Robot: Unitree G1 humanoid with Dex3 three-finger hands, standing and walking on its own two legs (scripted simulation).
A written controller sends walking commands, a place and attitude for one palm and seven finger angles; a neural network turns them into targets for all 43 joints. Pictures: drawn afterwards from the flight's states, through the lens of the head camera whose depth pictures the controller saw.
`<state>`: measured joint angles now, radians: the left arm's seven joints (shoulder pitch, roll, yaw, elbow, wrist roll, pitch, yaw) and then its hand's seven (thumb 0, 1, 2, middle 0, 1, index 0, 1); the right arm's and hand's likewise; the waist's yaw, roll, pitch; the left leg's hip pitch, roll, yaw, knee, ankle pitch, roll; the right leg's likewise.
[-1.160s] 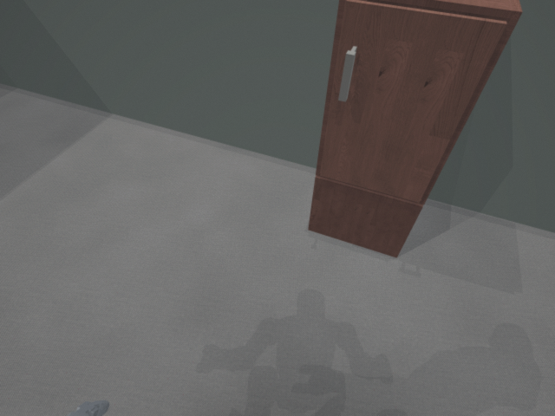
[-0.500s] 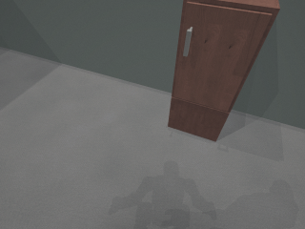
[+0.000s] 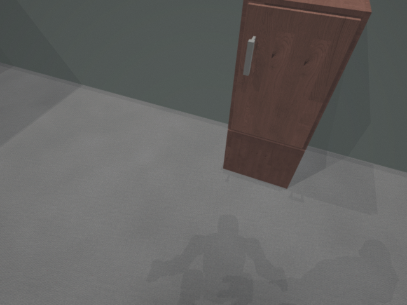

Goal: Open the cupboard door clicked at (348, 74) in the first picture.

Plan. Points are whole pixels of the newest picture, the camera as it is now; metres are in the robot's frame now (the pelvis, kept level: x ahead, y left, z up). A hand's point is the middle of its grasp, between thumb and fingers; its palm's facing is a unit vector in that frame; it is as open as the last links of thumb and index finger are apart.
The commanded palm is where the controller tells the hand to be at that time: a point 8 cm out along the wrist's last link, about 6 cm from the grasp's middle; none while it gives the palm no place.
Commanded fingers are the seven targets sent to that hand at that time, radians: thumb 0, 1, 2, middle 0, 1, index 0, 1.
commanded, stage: look at it before walking up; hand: left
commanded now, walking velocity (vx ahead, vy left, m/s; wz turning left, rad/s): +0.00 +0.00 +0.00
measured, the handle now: (250, 55) +0.98 -0.13 +0.02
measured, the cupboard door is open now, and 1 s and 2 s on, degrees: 0 0 0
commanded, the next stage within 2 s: turn to face it in 0.28 s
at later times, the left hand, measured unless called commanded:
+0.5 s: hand out of the picture +0.09 +0.24 -0.15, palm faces -0.02 -0.94 -0.35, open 7.4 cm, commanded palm none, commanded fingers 0.00 0.90 0.90 -0.20 -0.30 -0.20 -0.30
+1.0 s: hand out of the picture +0.07 +0.19 -0.19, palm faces -0.15 -0.97 -0.20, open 7.3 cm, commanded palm none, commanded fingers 0.00 0.90 0.90 -0.20 -0.30 -0.20 -0.30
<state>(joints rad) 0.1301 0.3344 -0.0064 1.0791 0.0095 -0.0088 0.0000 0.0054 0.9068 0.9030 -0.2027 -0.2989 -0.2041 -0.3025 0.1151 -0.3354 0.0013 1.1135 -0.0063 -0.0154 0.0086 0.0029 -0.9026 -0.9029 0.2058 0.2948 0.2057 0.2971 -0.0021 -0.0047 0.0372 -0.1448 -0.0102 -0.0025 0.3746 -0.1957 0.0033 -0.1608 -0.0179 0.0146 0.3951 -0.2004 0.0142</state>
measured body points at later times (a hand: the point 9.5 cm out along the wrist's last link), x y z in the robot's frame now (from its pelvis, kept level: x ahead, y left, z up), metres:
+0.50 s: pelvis +0.01 +0.00 +0.00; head +0.01 -0.01 +0.45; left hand +0.09 +0.29 -0.13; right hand +0.10 -0.30 -0.13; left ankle +0.01 +0.12 -0.75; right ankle +0.01 -0.13 -0.75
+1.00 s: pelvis -0.03 +0.02 -0.02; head +0.00 +0.03 +0.43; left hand +0.08 +0.24 -0.17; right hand -0.02 -0.24 -0.16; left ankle -0.01 +0.12 -0.75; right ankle +0.00 -0.12 -0.74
